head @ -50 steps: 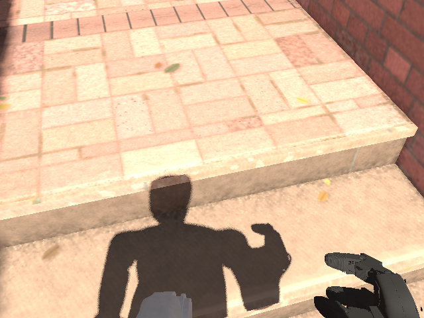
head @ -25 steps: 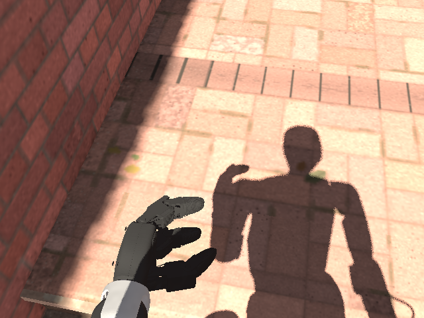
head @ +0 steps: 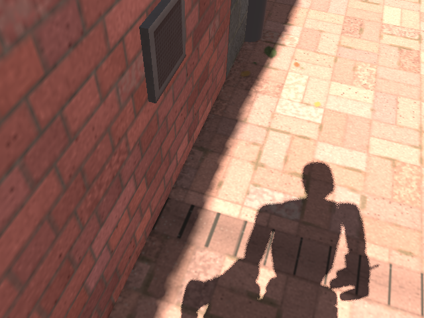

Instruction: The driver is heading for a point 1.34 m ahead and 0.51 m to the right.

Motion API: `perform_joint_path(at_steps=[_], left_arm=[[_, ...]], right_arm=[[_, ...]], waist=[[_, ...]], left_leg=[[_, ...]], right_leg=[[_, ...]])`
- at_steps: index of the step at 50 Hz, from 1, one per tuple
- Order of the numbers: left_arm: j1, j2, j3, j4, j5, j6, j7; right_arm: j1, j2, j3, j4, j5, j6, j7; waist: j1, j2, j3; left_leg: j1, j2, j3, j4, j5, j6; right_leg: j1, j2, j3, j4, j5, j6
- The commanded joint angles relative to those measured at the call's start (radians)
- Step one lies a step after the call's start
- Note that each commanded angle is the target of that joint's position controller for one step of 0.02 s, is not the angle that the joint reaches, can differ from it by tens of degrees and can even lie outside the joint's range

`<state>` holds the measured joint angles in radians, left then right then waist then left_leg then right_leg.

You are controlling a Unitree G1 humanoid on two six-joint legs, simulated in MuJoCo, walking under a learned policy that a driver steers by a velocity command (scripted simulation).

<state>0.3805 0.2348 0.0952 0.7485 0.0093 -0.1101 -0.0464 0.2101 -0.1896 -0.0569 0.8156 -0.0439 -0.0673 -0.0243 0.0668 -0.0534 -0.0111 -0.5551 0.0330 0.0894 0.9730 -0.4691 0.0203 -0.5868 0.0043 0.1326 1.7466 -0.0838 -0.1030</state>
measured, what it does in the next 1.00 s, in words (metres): climbs, turning right: right foot, then left foot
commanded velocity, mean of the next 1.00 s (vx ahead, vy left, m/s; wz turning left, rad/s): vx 0.20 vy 0.00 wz -0.86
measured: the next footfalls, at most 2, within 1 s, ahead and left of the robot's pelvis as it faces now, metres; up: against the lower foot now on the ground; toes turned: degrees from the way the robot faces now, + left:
right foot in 0.30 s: +0.46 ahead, -0.12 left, +0.00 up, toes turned -9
left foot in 0.78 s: +0.53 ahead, -0.02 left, +0.00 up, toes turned -49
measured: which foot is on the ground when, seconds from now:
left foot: down 0.00-0.28, up 0.30-0.76, down 0.78-1.00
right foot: up 0.00-0.28, down 0.30-0.80, up 0.82-1.00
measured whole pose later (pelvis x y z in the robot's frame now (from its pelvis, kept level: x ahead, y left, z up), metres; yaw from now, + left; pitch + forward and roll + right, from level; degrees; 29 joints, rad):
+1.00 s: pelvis +0.39 -0.04 +0.06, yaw -50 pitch -2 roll -2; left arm 0.19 0.38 0.09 0.65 0.03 0.13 -0.06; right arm 0.15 -0.26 -0.03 0.65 0.00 0.03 -0.04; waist 0.01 -0.06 0.04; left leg -0.26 0.04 -0.01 0.51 -0.22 0.00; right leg -0.56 0.11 0.14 1.31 -0.36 0.02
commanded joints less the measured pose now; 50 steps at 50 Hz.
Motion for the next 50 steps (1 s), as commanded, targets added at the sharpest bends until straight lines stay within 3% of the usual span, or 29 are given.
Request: perform_joint_path(at_steps=[1, 2, 3, 5, 6, 7, 9, 12, 13, 14, 15, 16, 17, 18, 19, 20, 22, 24, 26, 29, 32, 38, 39, 40, 41, 42, 43, 46, 50], left_arm=[[-0.073, -0.041, -0.036, -0.124, 0.004, 0.05, 0.011], [-0.11, -0.004, -0.016, -0.125, 0.0, 0.067, 0.024], [-0.133, 0.023, -0.009, -0.159, 0.009, 0.078, 0.03], [-0.176, 0.024, -0.004, -0.175, 0.016, 0.091, 0.023], [-0.175, 0.022, -0.003, -0.151, 0.014, 0.099, 0.01], [-0.15, -0.006, -0.016, -0.163, 0.011, 0.099, -0.007], [-0.144, 0.025, -0.002, -0.136, 0.018, 0.101, -0.029], [0.049, 0.092, 0.026, -0.083, 0.01, 0.109, -0.013], [0.156, 0.123, 0.044, -0.06, 0.012, 0.111, -0.002], [0.176, 0.156, 0.062, -0.059, 0.009, 0.118, 0.012], [0.053, 0.237, 0.074, -0.077, -0.012, 0.117, 0.034], [-0.055, 0.265, 0.049, -0.166, 0.0, 0.095, 0.027], [-0.138, 0.394, 0.093, -0.204, 0.033, 0.089, 0.032], [-0.202, 0.291, 0.075, -0.231, 0.012, 0.102, 0.042], [-0.202, 0.203, 0.046, -0.209, 0.0, 0.099, 0.047], [-0.164, 0.165, 0.03, -0.184, 0.008, 0.091, 0.054], [-0.133, 0.152, 0.013, -0.149, -0.003, 0.079, 0.059], [-0.094, 0.18, 0.016, -0.115, 0.005, 0.084, 0.052], [-0.102, 0.208, 0.022, -0.116, 0.014, 0.099, 0.055], [-0.153, 0.234, 0.037, -0.147, -0.008, 0.155, 0.054], [-0.155, 0.211, 0.036, -0.174, -0.006, 0.195, 0.053], [-0.197, 0.236, 0.04, -0.192, 0.003, 0.196, 0.032], [-0.175, 0.238, 0.044, -0.181, -0.013, 0.182, 0.025], [-0.089, 0.18, 0.031, -0.172, -0.027, 0.175, 0.028], [-0.107, 0.212, 0.038, -0.19, 0.007, 0.178, 0.027], [-0.171, 0.296, 0.048, -0.188, 0.069, 0.178, 0.022], [-0.164, 0.287, 0.046, -0.181, 0.071, 0.186, 0.014], [-0.176, 0.22, 0.014, -0.173, 0.032, 0.225, -0.02], [-0.231, 0.164, -0.017, -0.178, 0.004, 0.239, -0.023]], right_arm=[[0.017, 0.032, -0.002, 0.025, 0.006, -0.07, 0.003], [0.013, 0.024, 0.008, 0.011, 0.018, -0.093, -0.017], [0.01, -0.026, 0.003, 0.015, 0.032, -0.114, -0.018], [-0.015, -0.108, -0.008, 0.013, 0.037, -0.122, -0.03], [-0.021, -0.128, -0.01, 0.006, 0.043, -0.118, -0.038], [-0.064, -0.173, -0.018, -0.012, 0.047, -0.117, -0.045], [-0.02, -0.216, -0.025, -0.033, 0.068, -0.104, -0.057], [-0.002, -0.279, -0.051, -0.091, 0.082, -0.053, -0.037], [-0.025, -0.28, -0.057, -0.118, 0.092, -0.034, -0.038], [-0.049, -0.241, -0.055, -0.145, 0.08, -0.018, -0.033], [-0.031, -0.134, -0.037, -0.158, 0.028, -0.005, -0.018], [0.228, -0.035, -0.012, -0.194, 0.013, 0.007, -0.012], [0.386, -0.08, 0.006, -0.218, 0.015, 0.01, -0.028], [0.335, -0.188, -0.011, -0.183, -0.004, 0.008, -0.034], [0.205, -0.238, -0.025, -0.191, -0.009, 0.011, -0.032], [0.105, -0.25, -0.03, -0.189, -0.011, 0.019, -0.037], [0.036, -0.218, -0.014, -0.174, -0.007, 0.062, -0.054], [-0.052, -0.169, 0.01, -0.2, -0.002, 0.072, -0.055], [-0.093, -0.172, 0.019, -0.213, 0.008, 0.076, -0.059], [-0.144, -0.178, 0.015, -0.211, 0.021, 0.079, -0.049], [-0.21, -0.167, 0.022, -0.204, 0.024, 0.081, -0.04], [-0.158, -0.212, 0.002, -0.182, 0.052, 0.057, -0.053], [-0.111, -0.234, -0.011, -0.181, 0.04, 0.051, -0.062], [-0.092, -0.29, -0.024, -0.202, 0.034, 0.05, -0.063], [-0.136, -0.334, -0.031, -0.225, 0.014, 0.056, -0.057], [-0.143, -0.243, -0.016, -0.229, 0.018, 0.062, -0.048], [-0.169, -0.198, -0.006, -0.227, 0.028, 0.063, -0.045], [-0.161, -0.19, -0.004, -0.245, 0.046, 0.088, -0.019], [-0.1, -0.195, -0.002, -0.229, 0.039, 0.089, -0.011]], waist=[[-0.021, 0.087, 0.059], [-0.024, 0.045, 0.092], [0.002, 0.073, 0.136], [0.024, 0.13, 0.143], [0.017, 0.106, 0.082], [0.046, 0.157, 0.074], [0.029, 0.134, 0.026], [0.106, 0.205, -0.09], [0.157, 0.176, -0.118], [0.184, 0.103, -0.063], [0.094, -0.07, 0.068], [-0.123, -0.12, -0.019], [-0.151, -0.272, -0.425], [-0.137, -0.069, -0.411], [-0.114, 0.063, -0.311], [-0.072, 0.122, -0.266], [-0.057, 0.122, -0.134], [-0.024, 0.083, -0.131], [-0.002, -0.002, -0.133], [-0.003, -0.039, -0.139], [0.023, -0.042, -0.097], [-0.021, -0.066, -0.013], [-0.041, -0.004, -0.019], [-0.023, 0.144, -0.095], [-0.047, 0.37, -0.072], [-0.057, 0.279, -0.048], [-0.034, 0.198, -0.051], [-0.031, 0.123, -0.026], [-0.065, 0.201, 0.027]], left_leg=[[0.291, 0.209, -0.299, -0.572, 0.21, 0.15], [0.3, 0.228, -0.257, -0.653, 0.391, 0.11], [0.289, 0.24, -0.162, -0.704, 0.667, 0.068], [0.3, 0.175, 0.016, -0.779, 0.835, 0.034], [0.335, 0.12, 0.1, -0.793, 0.817, 0.015], [0.308, 0.105, 0.167, -0.788, 0.782, 0.003], [0.34, 0.104, 0.191, -0.76, 0.742, 0.007], [0.47, 0.158, 0.157, -0.416, 1.059, -0.004], [0.418, 0.164, 0.137, -0.195, 1.031, -0.012], [0.271, 0.095, 0.102, 0.097, 0.536, -0.02], [0.089, -0.07, 0.082, 0.455, -0.123, -0.027], [-0.031, -0.077, -0.034, 0.683, -0.219, -0.036], [-0.033, -0.102, -0.213, 0.729, -0.104, -0.047], [-0.069, -0.057, -0.227, 0.706, -0.026, -0.058], [-0.073, -0.031, -0.245, 0.61, 0.023, -0.058], [-0.057, -0.025, -0.238, 0.501, 0.06, -0.057], [0.029, 0.004, -0.2, 0.303, 0.084, -0.062], [0.039, -0.023, -0.188, 0.191, 0.11, -0.061], [0.001, -0.043, -0.193, 0.136, 0.145, -0.065], [-0.015, -0.053, -0.194, 0.062, 0.19, -0.064], [0.003, -0.071, -0.215, -0.002, 0.215, -0.054], [0.346, -0.105, -0.256, -0.446, 0.162, -0.039], [0.436, -0.044, -0.277, -0.561, 0.188, -0.022], [0.541, 0.187, -0.436, -0.613, 0.102, 0.023], [0.459, 0.378, -0.624, -0.721, 0.127, 0.169], [0.346, 0.361, -0.574, -0.692, 0.308, 0.221], [0.311, 0.319, -0.476, -0.648, 0.445, 0.225], [0.331, 0.222, -0.349, -0.624, 0.487, 0.187], [0.345, 0.171, -0.283, -0.68, 0.207, 0.13]], right_leg=[[-0.384, -0.044, 0.029, -0.006, -0.15, -0.009], [-0.392, -0.047, 0.04, -0.068, -0.138, 0.003], [-0.367, -0.064, 0.026, -0.238, -0.171, 0.02], [-0.274, -0.047, -0.086, -0.531, -0.06, 0.022], [-0.183, -0.019, -0.152, -0.614, 0.072, 0.018], [-0.059, -0.031, -0.173, -0.812, 0.133, 0.012], [0.19, 0.028, -0.254, -1.039, 0.301, 0.009], [0.429, 0.103, -0.292, -1.112, 0.228, -0.027], [0.561, 0.119, -0.257, -1.171, 0.191, -0.055], [0.632, 0.073, -0.138, -1.26, 0.154, -0.087], [0.541, 0.018, 0.0, -1.186, 0.555, -0.11], [0.562, -0.132, 0.285, -1.076, 1.427, -0.19], [0.795, -0.298, 0.632, -1.326, 0.996, -0.374], [0.702, -0.263, 0.754, -1.47, 0.396, -0.335], [0.597, -0.197, 0.704, -1.5, 0.021, -0.273], [0.556, -0.161, 0.611, -1.486, -0.025, -0.211], [0.371, -0.1, 0.416, -1.443, 0.261, -0.1], [0.379, -0.019, 0.339, -1.385, 0.483, -0.057], [0.406, 0.008, 0.343, -1.385, 0.491, -0.022], [0.395, 0.037, 0.364, -1.409, 0.285, 0.018], [0.344, 0.056, 0.444, -1.476, -0.052, 0.033], [0.216, 0.083, 0.578, -1.465, -0.368, 0.038], [0.156, 0.132, 0.523, -1.354, -0.53, 0.067], [0.103, 0.2, 0.352, -1.091, -0.611, 0.102], [-0.008, 0.288, 0.045, -0.709, -0.525, 0.111], [-0.013, 0.156, 0.023, -0.524, -0.418, 0.106], [0.024, 0.136, -0.004, -0.412, -0.356, 0.097], [-0.023, 0.123, -0.039, -0.284, -0.296, 0.111], [-0.032, 0.1, -0.002, -0.511, -0.26, 0.143]])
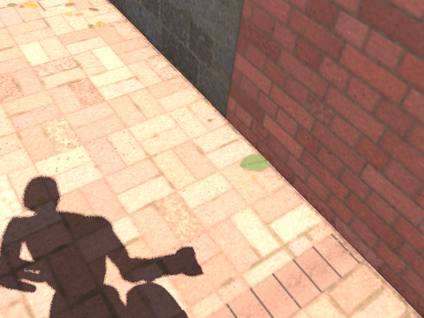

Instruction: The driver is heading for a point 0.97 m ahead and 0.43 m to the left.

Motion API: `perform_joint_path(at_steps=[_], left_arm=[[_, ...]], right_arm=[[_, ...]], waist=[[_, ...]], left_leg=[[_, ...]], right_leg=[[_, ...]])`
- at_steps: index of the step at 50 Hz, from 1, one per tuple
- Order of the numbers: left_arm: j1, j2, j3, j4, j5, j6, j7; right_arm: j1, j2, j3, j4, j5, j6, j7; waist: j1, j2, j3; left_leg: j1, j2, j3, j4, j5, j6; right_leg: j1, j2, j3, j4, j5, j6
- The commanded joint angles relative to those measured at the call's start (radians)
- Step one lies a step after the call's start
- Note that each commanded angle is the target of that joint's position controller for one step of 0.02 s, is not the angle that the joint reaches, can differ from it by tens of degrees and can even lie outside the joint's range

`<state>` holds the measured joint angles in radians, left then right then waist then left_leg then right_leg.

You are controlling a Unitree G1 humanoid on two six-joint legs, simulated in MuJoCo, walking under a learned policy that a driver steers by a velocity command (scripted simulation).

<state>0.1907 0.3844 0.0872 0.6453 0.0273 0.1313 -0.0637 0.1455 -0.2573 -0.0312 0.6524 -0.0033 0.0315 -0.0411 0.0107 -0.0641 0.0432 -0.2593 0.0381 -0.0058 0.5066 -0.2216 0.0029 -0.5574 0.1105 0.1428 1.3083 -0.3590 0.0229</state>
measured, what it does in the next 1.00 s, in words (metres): walks ahead, turning left: right foot, then left foot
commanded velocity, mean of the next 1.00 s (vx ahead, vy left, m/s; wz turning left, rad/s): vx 0.00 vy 0.00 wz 0.64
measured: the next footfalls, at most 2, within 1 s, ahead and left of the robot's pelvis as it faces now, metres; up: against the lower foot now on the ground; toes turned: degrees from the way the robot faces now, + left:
right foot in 0.18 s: +0.03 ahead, -0.17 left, +0.00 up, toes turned +5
left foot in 0.48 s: +0.07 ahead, +0.06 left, +0.00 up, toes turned +15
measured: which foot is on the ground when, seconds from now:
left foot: down 0.00-0.20, up 0.22-0.46, down 0.48-0.90, up 0.92-1.00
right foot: up 0.00-0.16, down 0.18-0.48, up 0.50-0.88, down 0.90-1.00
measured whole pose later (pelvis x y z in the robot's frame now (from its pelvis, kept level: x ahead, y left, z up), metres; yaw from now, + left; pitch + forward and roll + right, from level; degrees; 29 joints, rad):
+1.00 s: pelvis +0.08 -0.08 +0.00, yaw +42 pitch +1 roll +0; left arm 0.17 0.27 0.02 0.64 0.04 0.00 0.04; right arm 0.21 -0.33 -0.12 0.65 -0.03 0.07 0.00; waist 0.00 0.04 0.07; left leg -0.48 -0.13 -0.18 0.96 -0.43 -0.03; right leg -0.32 0.05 0.03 0.49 -0.18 -0.04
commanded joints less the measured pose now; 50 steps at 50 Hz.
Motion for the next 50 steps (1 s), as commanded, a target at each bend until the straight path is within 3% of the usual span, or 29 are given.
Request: perform_joint_path(at_steps=[1, 4, 6, 8, 9, 10, 11, 12, 15, 16, 18, 20, 23, 24, 25, 26, 28, 30, 33, 36, 37, 41, 43, 44, 45, 46, 47, 48, 50], left_arm=[[-0.035, -0.001, -0.017, -0.063, -0.012, -0.008, -0.003], [-0.064, -0.049, -0.048, -0.047, -0.004, -0.032, 0.0], [-0.084, -0.023, -0.044, -0.043, -0.003, -0.048, 0.015], [0.007, 0.006, -0.035, -0.021, 0.003, -0.075, 0.046], [0.037, 0.045, -0.031, -0.013, 0.014, -0.093, 0.059], [0.065, 0.13, -0.011, -0.02, 0.021, -0.097, 0.065], [0.007, 0.168, 0.014, -0.018, 0.006, -0.084, 0.064], [0.01, 0.122, 0.01, -0.019, 0.004, -0.082, 0.07], [-0.033, -0.018, -0.038, -0.044, 0.021, -0.066, 0.102], [-0.045, -0.026, -0.04, -0.045, 0.029, -0.07, 0.108], [-0.06, -0.024, -0.036, -0.05, 0.029, -0.077, 0.112], [-0.062, -0.01, -0.026, -0.044, 0.011, -0.085, 0.113], [-0.045, 0.026, -0.009, -0.036, 0.004, -0.088, 0.111], [0.004, 0.034, -0.01, -0.024, 0.014, -0.084, 0.111], [0.015, -0.03, -0.023, -0.076, 0.017, -0.077, 0.107], [-0.066, -0.038, -0.042, -0.131, 0.022, -0.071, 0.109], [-0.084, 0.012, -0.034, -0.082, 0.006, -0.093, 0.116], [-0.081, 0.025, -0.035, -0.055, 0.001, -0.102, 0.104], [-0.072, -0.022, -0.049, -0.053, 0.004, -0.107, 0.097], [-0.075, -0.049, -0.058, -0.059, 0.008, -0.105, 0.095], [-0.08, -0.05, -0.057, -0.064, -0.008, -0.11, 0.095], [-0.086, -0.038, -0.054, -0.07, -0.016, -0.127, 0.094], [0.004, -0.008, -0.033, -0.053, -0.017, -0.14, 0.095], [0.04, -0.001, -0.024, -0.041, -0.023, -0.149, 0.1], [0.07, 0.051, -0.009, -0.038, -0.02, -0.158, 0.112], [0.044, 0.13, 0.0, -0.066, -0.006, -0.158, 0.12], [-0.028, 0.121, -0.004, -0.078, 0.008, -0.148, 0.118], [-0.035, 0.059, -0.016, -0.088, 0.02, -0.15, 0.115], [-0.108, 0.004, -0.036, -0.105, 0.016, -0.15, 0.11]], right_arm=[[-0.026, -0.104, -0.021, -0.06, 0.002, -0.018, 0.011], [-0.025, -0.117, -0.019, -0.018, 0.003, -0.027, 0.019], [0.041, -0.159, -0.037, 0.016, 0.013, -0.015, 0.037], [0.068, -0.186, -0.052, 0.021, 0.024, -0.023, 0.052], [0.084, -0.158, -0.052, 0.018, 0.029, -0.038, 0.056], [0.129, -0.1, -0.045, -0.011, 0.037, -0.054, 0.068], [0.071, -0.089, -0.036, -0.025, 0.055, -0.053, 0.069], [0.013, -0.122, -0.052, -0.019, 0.054, -0.046, 0.058], [0.004, -0.104, -0.069, -0.002, 0.024, -0.018, 0.04], [0.034, -0.098, -0.066, -0.001, 0.005, -0.018, 0.04], [0.042, -0.086, -0.06, 0.004, 0.001, -0.018, 0.048], [0.073, -0.095, -0.057, -0.001, -0.004, -0.014, 0.066], [0.108, -0.095, -0.055, -0.001, -0.004, -0.02, 0.074], [0.148, -0.129, -0.064, 0.015, -0.01, -0.028, 0.066], [0.181, -0.27, -0.093, 0.013, -0.013, -0.048, 0.057], [0.239, -0.314, -0.106, -0.002, 0.012, -0.052, 0.061], [0.157, -0.235, -0.095, 0.003, 0.008, -0.03, 0.04], [0.05, -0.183, -0.079, -0.014, 0.017, -0.012, 0.031], [0.07, -0.225, -0.1, 0.0, -0.001, -0.009, 0.026], [0.088, -0.224, -0.109, -0.005, 0.007, 0.0, 0.02], [0.102, -0.205, -0.102, 0.005, 0.0, 0.011, 0.026], [0.031, -0.212, -0.114, -0.054, -0.003, 0.026, 0.034], [-0.001, -0.207, -0.119, -0.079, -0.007, 0.029, 0.028], [-0.018, -0.197, -0.118, -0.09, -0.008, 0.027, 0.026], [0.011, -0.157, -0.108, -0.099, 0.002, 0.02, 0.03], [0.102, -0.081, -0.093, -0.097, 0.02, 0.014, 0.031], [0.107, -0.158, -0.11, -0.086, -0.012, 0.015, 0.019], [0.087, -0.21, -0.129, -0.085, -0.039, 0.023, 0.029], [0.134, -0.188, -0.125, -0.04, -0.043, 0.042, 0.048]], waist=[[-0.014, 0.21, -0.038], [-0.021, 0.319, -0.041], [-0.05, 0.368, -0.029], [0.001, 0.352, -0.082], [-0.003, 0.285, -0.163], [-0.03, 0.041, -0.262], [-0.011, -0.17, -0.193], [0.038, -0.198, -0.12], [0.021, -0.187, -0.015], [-0.005, -0.178, -0.019], [-0.018, -0.162, -0.023], [-0.027, -0.172, -0.037], [-0.048, -0.087, -0.074], [-0.06, 0.024, -0.088], [-0.038, 0.365, -0.06], [-0.081, 0.396, -0.172], [-0.058, 0.236, -0.062], [-0.019, 0.215, -0.042], [-0.027, 0.139, -0.084], [-0.046, 0.15, -0.076], [-0.039, 0.177, -0.052], [-0.043, 0.242, -0.054], [0.019, 0.27, -0.037], [0.051, 0.235, -0.028], [0.059, 0.107, -0.041], [0.014, -0.119, -0.106], [-0.011, -0.096, -0.063], [-0.004, -0.103, -0.053], [-0.041, -0.088, -0.026]], left_leg=[[0.022, 0.163, -0.178, -0.214, -0.065, 0.135], [-0.031, 0.124, -0.116, -0.22, -0.031, 0.122], [0.007, 0.112, -0.165, -0.147, 0.164, 0.13], [0.02, 0.109, -0.202, -0.027, 0.497, 0.117], [-0.032, 0.095, -0.2, 0.013, 0.415, 0.073], [-0.17, 0.032, -0.123, 0.151, 0.097, 0.026], [-0.28, -0.046, 0.003, 0.152, -0.058, 0.014], [-0.288, -0.059, 0.018, 0.256, -0.166, 0.012], [-0.331, -0.043, 0.003, 0.512, -0.264, 0.009], [-0.326, -0.038, 0.011, 0.523, -0.233, -0.001], [-0.295, -0.028, 0.024, 0.465, -0.177, -0.003], [-0.216, -0.017, 0.017, 0.356, -0.143, 0.022], [-0.036, -0.067, 0.075, 0.169, -0.054, 0.063], [0.089, -0.057, -0.029, 0.054, 0.043, 0.083], [0.159, 0.193, -0.479, -0.086, 0.359, 0.16], [0.245, 0.287, -0.782, -0.183, 0.353, 0.304], [0.167, 0.238, -0.641, -0.216, -0.048, 0.305], [0.079, 0.137, -0.477, -0.215, 0.004, 0.244], [0.091, 0.099, -0.427, -0.205, 0.093, 0.231], [0.084, 0.081, -0.435, -0.19, 0.024, 0.217], [0.025, 0.052, -0.45, -0.193, -0.013, 0.208], [-0.105, 0.011, -0.494, -0.18, -0.115, 0.158], [-0.228, 0.006, -0.556, -0.162, -0.15, 0.114], [-0.302, -0.026, -0.556, -0.136, -0.231, 0.075], [-0.368, -0.086, -0.484, -0.021, -0.325, 0.029], [-0.379, -0.215, -0.243, 0.274, -0.366, -0.011], [-0.397, -0.202, -0.163, 0.419, -0.338, -0.027], [-0.357, -0.146, -0.131, 0.541, -0.281, -0.035], [-0.318, -0.13, -0.102, 0.707, -0.187, -0.045]], right_leg=[[0.013, -0.011, 0.018, -0.177, 0.024, 0.024], [0.235, -0.055, -0.107, -0.54, -0.06, 0.003], [0.263, -0.042, -0.145, -0.706, -0.013, -0.014], [0.389, -0.053, -0.12, -0.927, 0.144, -0.039], [0.519, -0.145, -0.037, -0.946, 0.193, -0.051], [0.696, -0.372, 0.141, -0.857, 0.413, -0.084], [0.623, -0.396, 0.151, -0.866, 0.453, -0.155], [0.556, -0.386, 0.13, -0.903, 0.391, -0.175], [0.429, -0.371, 0.022, -0.913, 0.43, -0.204], [0.415, -0.361, -0.012, -0.908, 0.423, -0.203], [0.406, -0.354, -0.056, -0.892, 0.383, -0.192], [0.396, -0.373, -0.1, -0.847, 0.445, -0.187], [0.341, -0.387, -0.148, -0.717, 0.391, -0.133], [0.237, -0.337, -0.204, -0.579, 0.215, -0.086], [0.017, -0.164, -0.313, -0.256, -0.161, -0.013], [-0.125, -0.043, -0.108, -0.138, -0.356, -0.032], [-0.172, -0.111, -0.045, -0.129, -0.166, -0.063], [-0.073, -0.131, -0.057, -0.252, -0.059, -0.057], [-0.024, -0.077, -0.073, -0.314, 0.019, -0.035], [-0.029, -0.047, -0.086, -0.409, 0.061, -0.013], [0.006, -0.034, -0.07, -0.436, 0.064, -0.004], [0.185, 0.019, -0.085, -0.598, 0.088, 0.003], [0.369, 0.011, -0.052, -0.722, 0.074, -0.025], [0.475, -0.017, -0.025, -0.817, 0.075, -0.036], [0.555, -0.161, 0.096, -0.969, -0.047, -0.061], [0.57, -0.428, 0.376, -1.108, -0.256, -0.111], [0.402, -0.459, 0.469, -1.171, -0.29, -0.133], [0.363, -0.433, 0.386, -1.132, -0.216, -0.145], [0.302, -0.328, 0.141, -1.087, 0.04, -0.151]])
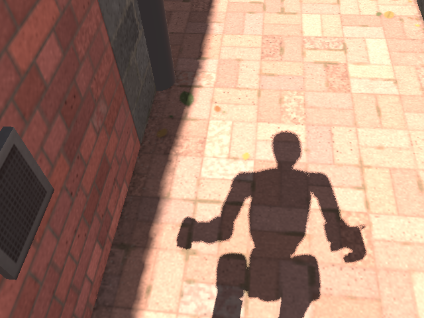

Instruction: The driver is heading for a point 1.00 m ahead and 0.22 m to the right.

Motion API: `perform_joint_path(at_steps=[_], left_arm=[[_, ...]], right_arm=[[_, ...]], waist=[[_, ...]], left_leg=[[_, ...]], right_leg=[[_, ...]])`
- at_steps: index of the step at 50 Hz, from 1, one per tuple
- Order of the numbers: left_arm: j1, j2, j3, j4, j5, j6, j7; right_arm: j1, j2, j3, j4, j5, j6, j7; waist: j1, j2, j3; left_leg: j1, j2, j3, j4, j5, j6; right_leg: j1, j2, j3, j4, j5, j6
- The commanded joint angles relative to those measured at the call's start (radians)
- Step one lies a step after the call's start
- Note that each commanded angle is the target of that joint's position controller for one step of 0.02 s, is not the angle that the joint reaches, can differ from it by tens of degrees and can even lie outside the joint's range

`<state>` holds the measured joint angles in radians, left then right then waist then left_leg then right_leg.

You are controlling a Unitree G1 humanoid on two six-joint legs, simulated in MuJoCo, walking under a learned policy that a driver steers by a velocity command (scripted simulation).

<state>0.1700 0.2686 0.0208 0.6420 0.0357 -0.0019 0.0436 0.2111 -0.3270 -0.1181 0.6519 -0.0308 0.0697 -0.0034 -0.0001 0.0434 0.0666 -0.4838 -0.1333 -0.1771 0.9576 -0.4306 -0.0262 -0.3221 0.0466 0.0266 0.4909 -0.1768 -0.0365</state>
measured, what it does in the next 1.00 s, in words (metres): walks ahead, turning right: left foot, then right foot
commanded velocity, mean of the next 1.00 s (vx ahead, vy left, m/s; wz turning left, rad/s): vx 0.63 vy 0.00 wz -0.19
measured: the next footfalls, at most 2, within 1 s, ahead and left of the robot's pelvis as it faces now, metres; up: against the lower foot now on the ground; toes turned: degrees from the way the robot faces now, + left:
left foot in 0.36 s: +0.02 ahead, +0.10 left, +0.00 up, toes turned +15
right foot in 0.82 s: +0.50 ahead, -0.06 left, +0.00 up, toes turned -8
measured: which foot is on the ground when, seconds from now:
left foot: up 0.00-0.34, down 0.36-0.82, up 0.84-1.00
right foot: down 0.00-0.36, up 0.38-0.80, down 0.82-1.00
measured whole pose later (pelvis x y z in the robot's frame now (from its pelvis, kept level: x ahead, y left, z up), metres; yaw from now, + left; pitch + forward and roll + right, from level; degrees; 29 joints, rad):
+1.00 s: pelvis +0.49 -0.06 -0.02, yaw -15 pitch +1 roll -2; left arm 0.37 0.31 0.07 0.81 0.01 -0.02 -0.02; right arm 0.17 -0.21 0.02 0.62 -0.07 -0.09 -0.01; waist 0.01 0.01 0.04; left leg -0.60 0.13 -0.13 1.33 -0.36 0.01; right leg -0.24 0.26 0.03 0.52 -0.28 -0.21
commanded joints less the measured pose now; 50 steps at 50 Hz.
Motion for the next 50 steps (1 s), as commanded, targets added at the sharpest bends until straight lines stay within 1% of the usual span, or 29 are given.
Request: perform_joint_path(at_steps=[1, 3, 7, 9, 11, 14, 15, 17, 18, 19, 20, 22, 23, 25, 29, 30, 33, 35, 37, 38, 39, 40, 41, 42, 43, 45, 46, 48, 50], left_arm=[[-0.107, 0.102, 0.022, -0.116, 0.012, -0.018, 0.009], [-0.093, 0.078, 0.012, -0.13, 0.026, -0.027, 0.019], [0.049, 0.095, 0.029, -0.1, 0.023, -0.03, 0.022], [0.125, 0.126, 0.047, -0.081, 0.029, -0.03, 0.013], [0.126, 0.161, 0.064, -0.078, 0.027, -0.039, 0.001], [0.125, 0.142, 0.069, -0.045, 0.015, -0.043, -0.025], [0.111, 0.143, 0.071, -0.029, 0.01, -0.038, -0.029], [0.061, 0.124, 0.074, -0.008, -0.014, -0.019, -0.03], [0.028, 0.06, 0.058, -0.025, -0.024, -0.024, -0.037], [-0.004, -0.053, 0.026, -0.071, -0.03, -0.033, -0.048], [-0.105, 0.038, 0.046, -0.112, -0.013, -0.037, -0.062], [-0.049, 0.095, 0.068, -0.062, -0.017, -0.038, -0.089], [-0.009, 0.111, 0.073, -0.025, -0.019, -0.035, -0.092], [-0.017, 0.104, 0.071, -0.008, 0.002, -0.02, -0.108], [-0.161, 0.063, 0.057, -0.054, 0.008, -0.008, -0.133], [-0.179, 0.064, 0.056, -0.065, -0.001, -0.007, -0.142], [-0.258, 0.034, 0.038, -0.099, 0.009, 0.004, -0.161], [-0.289, 0.015, 0.024, -0.12, 0.003, 0.006, -0.163], [-0.231, 0.036, 0.025, -0.111, 0.002, 0.009, -0.146], [-0.107, 0.064, 0.035, -0.077, -0.021, 0.015, -0.14], [0.06, 0.106, 0.053, -0.03, -0.02, 0.019, -0.131], [0.231, 0.168, 0.085, 0.017, -0.01, 0.012, -0.11], [0.313, 0.209, 0.117, 0.062, -0.002, 0.001, -0.09], [0.161, 0.289, 0.131, 0.038, 0.019, 0.012, -0.079], [0.197, 0.313, 0.14, 0.0, -0.008, 0.019, -0.073], [0.252, 0.236, 0.119, 0.072, -0.02, 0.001, -0.051], [0.202, 0.215, 0.108, 0.078, -0.019, -0.015, -0.044], [0.152, 0.183, 0.083, 0.082, -0.026, -0.043, -0.048], [0.161, 0.165, 0.07, 0.091, -0.035, -0.068, -0.056]], right_arm=[[0.094, -0.124, -0.043, -0.029, -0.003, 0.014, 0.019], [0.068, -0.111, -0.034, -0.036, -0.002, 0.023, 0.03], [-0.032, -0.063, -0.004, -0.064, 0.005, 0.027, 0.039], [-0.045, -0.065, 0.005, -0.074, -0.002, 0.027, 0.045], [-0.079, -0.072, 0.008, -0.081, -0.008, 0.016, 0.063], [-0.083, -0.013, 0.043, -0.082, 0.003, -0.011, 0.058], [-0.039, -0.011, 0.044, -0.059, 0.005, -0.029, 0.053], [0.184, -0.005, 0.043, 0.042, -0.003, -0.069, 0.036], [0.321, -0.039, 0.031, 0.091, -0.023, -0.094, 0.019], [0.362, -0.111, 0.025, 0.044, -0.041, -0.116, 0.0], [0.326, -0.152, 0.008, 0.03, -0.026, -0.125, -0.032], [0.213, -0.103, 0.026, 0.045, -0.016, -0.15, -0.041], [0.182, -0.09, 0.026, 0.038, -0.015, -0.158, -0.038], [0.177, -0.052, 0.043, 0.049, -0.007, -0.175, -0.039], [0.243, -0.047, 0.048, 0.11, 0.001, -0.201, -0.022], [0.25, -0.059, 0.043, 0.125, -0.001, -0.2, -0.023], [0.295, -0.034, 0.058, 0.167, 0.006, -0.196, -0.032], [0.321, -0.047, 0.062, 0.183, 0.009, -0.189, -0.044], [0.305, -0.109, 0.052, 0.178, 0.009, -0.179, -0.044], [0.269, -0.148, 0.044, 0.155, -0.001, -0.162, -0.046], [0.219, -0.179, 0.035, 0.138, -0.009, -0.147, -0.048], [0.193, -0.226, 0.018, 0.115, 0.002, -0.143, -0.036], [0.167, -0.191, 0.014, 0.098, 0.021, -0.141, -0.025], [0.18, 0.002, 0.069, 0.005, 0.031, -0.159, -0.008], [0.111, -0.042, 0.068, -0.07, 0.03, -0.188, -0.014], [0.07, -0.071, 0.078, -0.073, 0.012, -0.211, -0.024], [0.079, -0.066, 0.087, -0.057, -0.01, -0.206, -0.019], [0.109, -0.037, 0.101, -0.049, -0.049, -0.161, -0.012], [0.035, -0.033, 0.104, -0.072, -0.055, -0.138, -0.003]], waist=[[-0.042, -0.199, -0.07], [-0.027, -0.162, -0.107], [0.053, -0.194, -0.14], [0.085, -0.238, -0.179], [0.09, -0.267, -0.13], [0.049, -0.206, -0.038], [0.015, -0.202, -0.023], [-0.105, -0.068, 0.024], [-0.163, 0.1, 0.001], [-0.174, 0.248, -0.055], [-0.191, 0.132, 0.075], [-0.083, 0.068, 0.1], [-0.059, 0.07, 0.078], [-0.047, 0.033, 0.069], [-0.064, 0.037, 0.127], [-0.056, 0.048, 0.121], [-0.062, 0.056, 0.145], [-0.039, 0.07, 0.137], [0.024, 0.114, 0.044], [0.104, 0.172, -0.04], [0.193, 0.191, -0.126], [0.261, 0.161, -0.206], [0.283, 0.07, -0.215], [0.09, -0.243, -0.212], [0.126, -0.134, -0.361], [0.064, 0.043, -0.139], [0.019, 0.074, -0.077], [-0.06, 0.061, -0.016], [-0.049, 0.033, -0.001]], left_leg=[[-0.076, 0.053, 0.104, 0.328, 0.046, -0.027], [-0.083, 0.069, 0.129, 0.353, 0.06, -0.046], [-0.134, 0.09, 0.155, 0.224, -0.004, -0.071], [-0.115, 0.09, 0.164, 0.122, -0.039, -0.042], [-0.083, 0.097, 0.178, 0.0, -0.048, -0.005], [0.137, 0.097, 0.211, -0.263, -0.123, 0.065], [0.253, 0.084, 0.239, -0.383, -0.139, 0.098], [0.578, 0.066, 0.32, -0.691, 0.115, 0.137], [0.855, 0.221, 0.129, -0.733, 0.034, 0.146], [0.896, 0.558, -0.299, -0.79, -0.359, 0.174], [0.731, 0.623, -0.388, -0.872, -0.429, 0.254], [0.693, 0.524, -0.17, -0.881, -0.232, 0.19], [0.686, 0.484, -0.078, -0.884, -0.132, 0.148], [0.618, 0.427, 0.079, -0.904, 0.034, 0.112], [0.526, 0.369, 0.286, -0.953, 0.245, 0.086], [0.53, 0.357, 0.326, -0.95, 0.289, 0.069], [0.56, 0.349, 0.419, -0.942, 0.537, 0.037], [0.597, 0.361, 0.473, -0.861, 0.908, 0.011], [0.63, 0.389, 0.491, -0.727, 1.372, 0.016], [0.66, 0.416, 0.474, -0.558, 1.545, 0.044], [0.654, 0.457, 0.453, -0.34, 1.659, 0.075], [0.547, 0.459, 0.422, -0.081, 1.598, 0.106], [0.308, 0.348, 0.409, 0.29, 1.074, 0.101], [-0.251, 0.139, 0.323, 0.684, 0.0, 0.042], [-0.329, 0.123, 0.072, 0.751, 0.066, 0.064], [-0.339, 0.202, 0.048, 0.606, 0.125, 0.06], [-0.289, 0.231, 0.057, 0.516, 0.106, 0.056], [-0.219, 0.269, 0.072, 0.412, 0.041, 0.031], [-0.182, 0.273, 0.123, 0.282, 0.062, 0.015]], right_leg=[[0.07, -0.24, 0.184, -0.246, -0.05, -0.097], [0.132, -0.242, 0.1, -0.2, 0.117, -0.121], [0.316, -0.287, 0.061, -0.138, 0.322, -0.161], [0.356, -0.312, 0.119, -0.22, -0.142, -0.162], [0.32, -0.338, 0.167, -0.308, -0.425, -0.151], [0.136, -0.317, 0.117, -0.352, -0.428, -0.146], [0.059, -0.291, 0.094, -0.348, -0.404, -0.153], [-0.17, -0.189, 0.012, -0.2, -0.459, -0.124], [-0.451, -0.089, -0.064, 0.063, -0.422, -0.083], [-0.643, -0.01, -0.024, 0.396, -0.445, -0.06], [-0.772, -0.008, 0.139, 0.482, -0.277, -0.057], [-0.743, -0.047, 0.157, 0.575, -0.115, -0.049], [-0.715, -0.057, 0.111, 0.612, -0.103, -0.04], [-0.666, -0.061, 0.051, 0.664, -0.025, -0.034], [-0.652, -0.072, -0.05, 0.622, 0.112, -0.034], [-0.631, -0.079, -0.072, 0.587, 0.142, -0.041], [-0.578, -0.074, -0.154, 0.465, 0.161, -0.076], [-0.491, -0.038, -0.202, 0.376, 0.126, -0.126], [-0.311, 0.029, -0.255, 0.326, 0.078, -0.169], [-0.198, 0.058, -0.236, 0.344, -0.025, -0.199], [-0.051, 0.082, -0.197, 0.362, -0.141, -0.231], [0.173, 0.116, -0.173, 0.32, -0.235, -0.247], [0.415, 0.079, -0.036, 0.134, -0.237, -0.277], [0.685, -0.172, 0.526, 0.036, -0.407, -0.369], [0.72, -0.252, 0.852, -0.167, -0.467, -0.413], [0.472, -0.231, 0.743, -0.268, -0.339, -0.332], [0.323, -0.195, 0.644, -0.277, -0.286, -0.318], [0.103, -0.124, 0.503, -0.267, -0.082, -0.313], [-0.016, -0.047, 0.398, -0.294, -0.011, -0.297]])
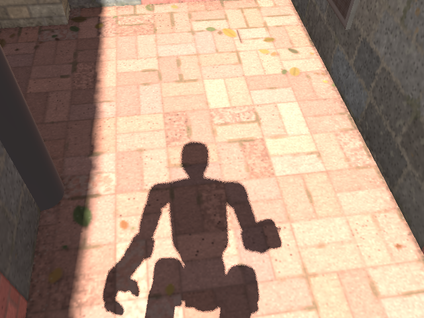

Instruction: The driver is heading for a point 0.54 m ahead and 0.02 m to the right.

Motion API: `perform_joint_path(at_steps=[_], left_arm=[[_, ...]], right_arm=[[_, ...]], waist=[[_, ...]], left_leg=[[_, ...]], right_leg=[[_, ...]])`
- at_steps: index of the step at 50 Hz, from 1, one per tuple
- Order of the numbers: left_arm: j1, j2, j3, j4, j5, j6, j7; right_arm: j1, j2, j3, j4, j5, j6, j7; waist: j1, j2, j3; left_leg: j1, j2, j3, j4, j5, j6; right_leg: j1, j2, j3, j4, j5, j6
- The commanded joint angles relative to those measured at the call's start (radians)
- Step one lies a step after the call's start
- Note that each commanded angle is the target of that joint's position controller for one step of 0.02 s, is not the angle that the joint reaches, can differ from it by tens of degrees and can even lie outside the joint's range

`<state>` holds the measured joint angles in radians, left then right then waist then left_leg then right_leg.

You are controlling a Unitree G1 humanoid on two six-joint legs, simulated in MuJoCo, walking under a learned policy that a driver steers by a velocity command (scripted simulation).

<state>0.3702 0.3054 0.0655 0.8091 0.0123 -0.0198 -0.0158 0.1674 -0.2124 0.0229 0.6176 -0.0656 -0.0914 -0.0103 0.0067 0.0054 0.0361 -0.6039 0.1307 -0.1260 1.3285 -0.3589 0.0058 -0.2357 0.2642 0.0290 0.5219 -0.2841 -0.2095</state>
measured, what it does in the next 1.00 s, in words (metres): walks ahead, turning right: left foot, then right foot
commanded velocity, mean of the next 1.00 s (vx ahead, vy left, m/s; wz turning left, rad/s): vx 0.52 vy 0.00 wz -0.51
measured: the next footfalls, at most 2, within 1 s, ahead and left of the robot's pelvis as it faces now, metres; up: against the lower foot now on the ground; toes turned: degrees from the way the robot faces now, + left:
left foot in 0.26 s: +0.51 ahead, +0.11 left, +0.00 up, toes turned -18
right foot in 0.62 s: +0.69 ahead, -0.22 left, +0.00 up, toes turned -25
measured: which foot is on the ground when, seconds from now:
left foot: up 0.00-0.24, down 0.26-0.62, up 0.64-0.98, down 1.00-1.00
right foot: down 0.00-0.24, up 0.26-0.60, down 0.62-1.00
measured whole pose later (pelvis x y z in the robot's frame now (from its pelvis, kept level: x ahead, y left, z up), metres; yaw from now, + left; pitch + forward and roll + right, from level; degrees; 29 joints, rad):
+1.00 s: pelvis +0.66 -0.10 +0.02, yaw -28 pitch -1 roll -2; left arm 0.28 0.22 0.01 0.93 0.02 -0.03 0.03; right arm 0.14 -0.26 0.03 0.94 -0.04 0.00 -0.04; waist 0.03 0.04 0.05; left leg -0.27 0.02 -0.06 0.48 -0.20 0.00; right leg -0.25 0.09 0.01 0.41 -0.14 -0.05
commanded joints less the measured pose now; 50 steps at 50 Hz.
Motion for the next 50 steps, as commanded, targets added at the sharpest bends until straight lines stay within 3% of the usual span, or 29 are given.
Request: perform_joint_path(at_steps=[1, 3, 8, 10, 11, 12, 13, 14, 15, 16, 18, 20, 22, 24, 26, 27, 29, 31, 32, 33, 34, 35, 36, 38, 40, 43, 47, 49, 50], left_arm=[[-0.034, 0.136, 0.028, -0.076, -0.016, -0.058, -0.001], [0.038, 0.142, 0.029, -0.037, -0.023, -0.062, -0.003], [0.122, 0.178, 0.037, 0.001, -0.024, -0.056, 0.006], [0.077, 0.203, 0.042, -0.002, -0.021, -0.06, 0.015], [0.038, 0.233, 0.05, -0.012, -0.01, -0.061, 0.016], [-0.045, 0.267, 0.057, -0.028, -0.004, -0.07, 0.009], [-0.096, 0.188, 0.038, -0.054, 0.001, -0.09, 0.005], [0.001, 0.009, -0.006, -0.074, -0.022, -0.087, 0.01], [0.019, 0.128, 0.003, -0.099, -0.031, -0.069, 0.017], [-0.069, 0.195, 0.013, -0.066, 0.011, -0.055, 0.011], [-0.142, 0.14, 0.003, -0.074, 0.028, -0.036, -0.015], [-0.133, 0.085, -0.006, -0.083, 0.026, -0.013, -0.022], [-0.146, 0.052, -0.011, -0.096, 0.027, 0.0, -0.021], [-0.199, 0.041, -0.02, -0.139, 0.027, 0.01, -0.029], [-0.216, 0.01, -0.039, -0.143, 0.024, 0.006, -0.054], [-0.199, -0.016, -0.044, -0.125, 0.026, 0.0, -0.06], [-0.143, 0.027, -0.033, -0.092, 0.058, -0.007, -0.052], [-0.01, 0.091, -0.014, -0.013, 0.078, -0.02, -0.031], [-0.02, 0.159, -0.008, -0.009, 0.078, -0.026, -0.012], [0.014, 0.257, 0.012, -0.04, 0.061, -0.03, 0.009], [-0.018, 0.205, 0.014, -0.041, 0.011, -0.023, 0.019], [-0.083, 0.156, 0.001, -0.041, 0.0, -0.024, 0.029], [-0.143, 0.091, -0.017, -0.03, 0.004, -0.025, 0.035], [-0.154, 0.038, -0.039, -0.017, 0.009, -0.033, 0.04], [-0.146, 0.056, -0.031, 0.008, 0.011, -0.042, 0.042], [-0.145, 0.045, -0.031, 0.033, 0.019, -0.049, 0.038], [-0.154, 0.039, -0.026, 0.046, 0.011, -0.033, 0.042], [-0.167, 0.018, -0.034, 0.047, 0.002, -0.023, 0.05], [-0.144, -0.002, -0.042, 0.047, 0.003, -0.024, 0.05]], right_arm=[[-0.019, -0.148, -0.036, -0.074, -0.019, 0.024, 0.016], [-0.189, -0.126, -0.027, -0.129, -0.001, 0.023, 0.025], [-0.288, -0.117, -0.012, -0.132, 0.02, 0.017, 0.024], [-0.22, -0.147, -0.022, -0.111, 0.028, 0.015, 0.012], [-0.093, -0.213, -0.049, -0.076, 0.044, 0.016, -0.004], [0.14, -0.274, -0.076, -0.018, 0.055, 0.011, -0.02], [0.39, -0.345, -0.107, 0.043, 0.036, 0.007, -0.042], [0.401, -0.383, -0.117, 0.052, -0.009, 0.009, -0.054], [0.251, -0.345, -0.12, 0.03, 0.005, 0.012, -0.04], [0.13, -0.215, -0.093, 0.017, 0.03, 0.013, -0.035], [0.117, -0.149, -0.074, 0.062, 0.012, -0.005, -0.012], [0.17, -0.116, -0.056, 0.134, 0.016, -0.034, -0.001], [0.16, -0.112, -0.054, 0.162, 0.038, -0.051, 0.012], [0.073, -0.166, -0.061, 0.167, 0.034, -0.055, 0.017], [0.034, -0.166, -0.053, 0.19, 0.054, -0.062, 0.027], [0.061, -0.189, -0.055, 0.207, 0.058, -0.077, 0.028], [0.059, -0.256, -0.066, 0.235, 0.081, -0.079, 0.026], [0.125, -0.272, -0.07, 0.258, 0.082, -0.058, 0.019], [0.238, -0.197, -0.056, 0.265, 0.068, -0.043, 0.013], [0.443, -0.14, -0.041, 0.277, 0.114, -0.014, 0.005], [0.376, -0.224, -0.052, 0.283, 0.103, 0.01, 0.0], [0.277, -0.216, -0.049, 0.258, 0.084, 0.018, 0.004], [0.212, -0.195, -0.041, 0.253, 0.067, 0.021, 0.002], [0.217, -0.174, -0.035, 0.28, 0.027, 0.042, 0.001], [0.227, -0.128, -0.023, 0.294, 0.026, 0.064, -0.003], [0.167, -0.102, -0.012, 0.298, 0.038, 0.074, -0.01], [0.091, -0.127, -0.015, 0.314, 0.038, 0.1, -0.025], [0.07, -0.14, -0.016, 0.323, 0.025, 0.097, -0.033], [0.07, -0.171, -0.019, 0.326, 0.017, 0.088, -0.038]], waist=[[-0.03, 0.044, 0.065], [0.029, -0.007, 0.091], [0.116, -0.088, 0.025], [0.062, -0.085, -0.027], [-0.013, -0.118, -0.106], [-0.152, -0.105, -0.224], [-0.257, -0.021, -0.356], [-0.156, 0.292, -0.451], [-0.095, 0.389, -0.51], [-0.1, 0.224, -0.325], [-0.073, 0.06, -0.155], [-0.025, 0.07, -0.081], [0.008, 0.078, -0.033], [0.057, 0.092, -0.004], [0.08, 0.099, -0.022], [0.077, 0.111, -0.022], [0.118, 0.097, -0.054], [0.163, 0.048, -0.113], [0.089, -0.163, -0.152], [0.027, -0.316, -0.416], [0.072, -0.16, -0.454], [0.045, -0.091, -0.322], [0.017, -0.048, -0.219], [-0.014, -0.046, -0.15], [-0.037, -0.012, -0.191], [-0.036, -0.06, -0.194], [-0.028, -0.111, -0.136], [-0.05, -0.065, -0.068], [-0.045, -0.011, -0.052]], left_leg=[[-0.052, 0.006, 0.104, -0.209, 0.076, -0.025], [-0.041, -0.033, 0.133, -0.39, 0.258, -0.039], [0.093, -0.146, 0.177, -0.671, 0.463, -0.011], [0.306, -0.188, 0.151, -0.79, 0.442, -0.003], [0.449, -0.196, 0.12, -0.794, 0.359, -0.005], [0.709, -0.164, 0.096, -0.776, 0.319, -0.001], [0.983, -0.01, -0.034, -0.721, 0.074, 0.027], [1.175, 0.304, -0.432, -0.807, -0.191, 0.086], [1.089, 0.328, -0.717, -0.972, -0.425, 0.141], [0.883, 0.248, -0.55, -1.001, -0.361, 0.137], [0.667, 0.194, -0.308, -0.976, 0.195, 0.177], [0.562, 0.182, -0.162, -0.944, 0.718, 0.184], [0.493, 0.183, -0.068, -0.987, 0.828, 0.164], [0.363, 0.148, 0.065, -1.044, 0.861, 0.127], [0.189, 0.033, 0.231, -1.04, 0.763, 0.069], [0.14, 0.044, 0.222, -1.061, 0.753, 0.094], [0.21, 0.038, 0.238, -0.947, 0.896, 0.076], [0.253, -0.025, 0.248, -0.642, 0.693, 0.052], [0.141, -0.12, 0.276, -0.304, -0.139, 0.026], [0.099, -0.166, 0.116, 0.011, -0.335, 0.011], [0.079, -0.149, 0.046, 0.019, -0.254, 0.01], [0.054, -0.114, 0.041, -0.059, -0.191, 0.012], [0.052, -0.084, 0.053, -0.149, -0.157, 0.003], [0.187, -0.076, 0.053, -0.279, -0.096, -0.005], [0.275, -0.09, 0.075, -0.372, -0.057, -0.012], [0.36, -0.108, 0.085, -0.574, 0.023, -0.016], [0.471, -0.12, 0.087, -0.757, 0.116, -0.011], [0.57, -0.101, 0.063, -0.946, 0.187, 0.007], [0.6, -0.015, -0.026, -1.005, 0.226, 0.02]], right_leg=[[-0.136, -0.251, 0.357, -0.368, 0.203, -0.107], [-0.112, -0.223, 0.341, -0.35, 0.426, -0.066], [0.068, -0.235, 0.374, -0.302, 0.752, -0.01], [0.091, -0.231, 0.395, -0.197, 0.888, 0.024], [0.109, -0.223, 0.402, -0.021, 0.973, 0.044], [0.037, -0.214, 0.392, 0.224, 0.965, 0.058], [-0.115, -0.175, 0.331, 0.55, 0.721, 0.07], [-0.382, -0.094, 0.205, 0.887, -0.288, 0.075], [-0.478, -0.142, 0.129, 0.977, -0.156, 0.06], [-0.478, -0.211, 0.1, 0.929, -0.012, 0.06], [-0.481, -0.254, 0.083, 0.941, 0.003, 0.096], [-0.474, -0.271, 0.102, 0.88, -0.065, 0.13], [-0.478, -0.268, 0.115, 0.741, -0.079, 0.144], [-0.379, -0.272, 0.083, 0.5, 0.029, 0.151], [-0.07, -0.217, -0.037, 0.223, 0.243, 0.147], [0.05, -0.186, -0.093, 0.175, 0.33, 0.155], [0.15, -0.161, -0.085, 0.086, 0.365, 0.127], [0.291, -0.193, -0.026, -0.025, 0.432, 0.096], [0.4, -0.425, 0.208, 0.02, 0.958, 0.071], [0.559, -0.693, 0.515, 0.085, 1.468, -0.131], [0.509, -0.659, 0.49, -0.005, 1.345, -0.165], [0.396, -0.608, 0.397, -0.072, 1.15, -0.139], [0.299, -0.553, 0.34, -0.11, 1.036, -0.096], [0.131, -0.508, 0.242, -0.161, 1.093, -0.047], [0.098, -0.488, 0.194, -0.179, 1.073, -0.044], [0.058, -0.44, 0.125, -0.196, 0.927, -0.011], [-0.052, -0.422, 0.163, -0.25, 0.366, 0.032], [-0.156, -0.386, 0.183, -0.242, 0.085, 0.1], [-0.189, -0.36, 0.181, -0.208, 0.042, 0.138]])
